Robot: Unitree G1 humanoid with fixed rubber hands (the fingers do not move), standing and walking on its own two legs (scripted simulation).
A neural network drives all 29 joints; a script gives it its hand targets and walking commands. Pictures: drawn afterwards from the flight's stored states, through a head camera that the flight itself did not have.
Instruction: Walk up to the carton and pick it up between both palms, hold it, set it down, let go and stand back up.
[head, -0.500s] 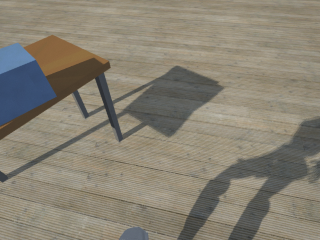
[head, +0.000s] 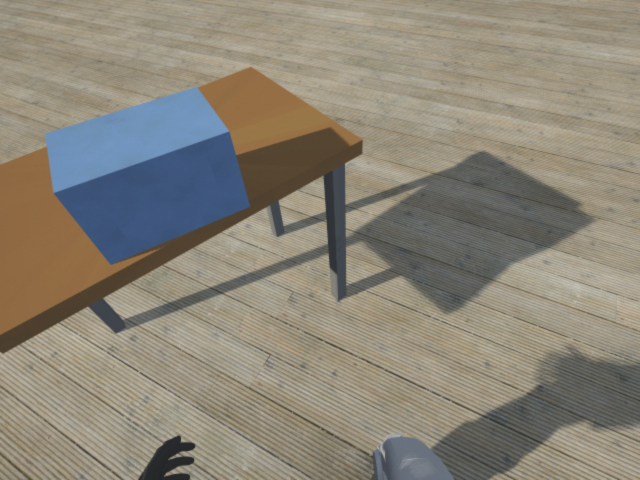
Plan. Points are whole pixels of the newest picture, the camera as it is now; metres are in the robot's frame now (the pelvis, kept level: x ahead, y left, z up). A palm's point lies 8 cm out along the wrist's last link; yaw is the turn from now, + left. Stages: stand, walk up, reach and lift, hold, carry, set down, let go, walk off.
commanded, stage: walk up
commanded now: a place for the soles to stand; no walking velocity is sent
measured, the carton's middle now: (155, 172) +0.65 +0.28 +0.02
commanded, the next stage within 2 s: none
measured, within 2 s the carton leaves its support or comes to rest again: neither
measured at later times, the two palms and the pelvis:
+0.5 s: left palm out of the picture +0.06 +0.29 -0.12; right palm (389, 317) +0.36 -0.12 -0.11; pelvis +0.17 +0.07 +0.00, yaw +20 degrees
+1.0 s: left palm (64, 460) +0.21 +0.38 -0.12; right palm (350, 285) +0.44 -0.06 -0.11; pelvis +0.24 +0.12 +0.00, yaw +26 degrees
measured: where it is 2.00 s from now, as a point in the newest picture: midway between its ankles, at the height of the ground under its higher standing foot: outside the picture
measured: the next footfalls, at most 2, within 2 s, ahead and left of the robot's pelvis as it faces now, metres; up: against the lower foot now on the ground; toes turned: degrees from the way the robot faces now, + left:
right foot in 0.06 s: +0.16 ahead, -0.10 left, +0.00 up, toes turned +0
left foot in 0.52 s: +0.29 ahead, +0.24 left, +0.00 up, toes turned +23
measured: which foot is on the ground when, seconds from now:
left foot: down 0.00-0.08, up 0.10-0.50, down 0.52-1.00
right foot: up 0.00-0.04, down 0.06-0.54, up 0.56-1.00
